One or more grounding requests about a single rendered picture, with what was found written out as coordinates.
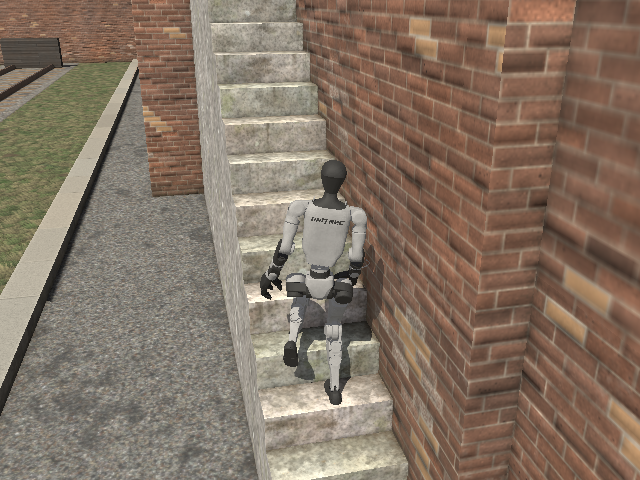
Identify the robot head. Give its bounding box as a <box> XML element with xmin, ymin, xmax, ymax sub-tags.
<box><xmin>312</xmin><ymin>160</ymin><xmax>347</xmax><ymax>210</ymax></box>

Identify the robot left forearm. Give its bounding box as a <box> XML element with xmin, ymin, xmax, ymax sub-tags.
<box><xmin>265</xmin><ymin>239</ymin><xmax>288</xmax><ymax>281</ymax></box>

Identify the right robot upper arm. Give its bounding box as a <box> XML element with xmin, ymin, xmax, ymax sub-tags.
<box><xmin>348</xmin><ymin>206</ymin><xmax>367</xmax><ymax>262</ymax></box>

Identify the left robot hand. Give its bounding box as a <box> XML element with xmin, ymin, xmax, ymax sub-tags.
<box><xmin>260</xmin><ymin>272</ymin><xmax>282</xmax><ymax>300</ymax></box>

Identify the right robot hand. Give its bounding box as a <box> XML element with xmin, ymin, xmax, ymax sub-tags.
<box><xmin>334</xmin><ymin>270</ymin><xmax>358</xmax><ymax>286</ymax></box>

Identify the robot right forearm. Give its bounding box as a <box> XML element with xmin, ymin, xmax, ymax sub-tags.
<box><xmin>349</xmin><ymin>249</ymin><xmax>365</xmax><ymax>278</ymax></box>

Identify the left robot upper arm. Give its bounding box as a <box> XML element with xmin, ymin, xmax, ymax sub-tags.
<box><xmin>279</xmin><ymin>200</ymin><xmax>309</xmax><ymax>255</ymax></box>

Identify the robot left thigh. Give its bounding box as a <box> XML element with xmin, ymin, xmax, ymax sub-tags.
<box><xmin>286</xmin><ymin>273</ymin><xmax>310</xmax><ymax>308</ymax></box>

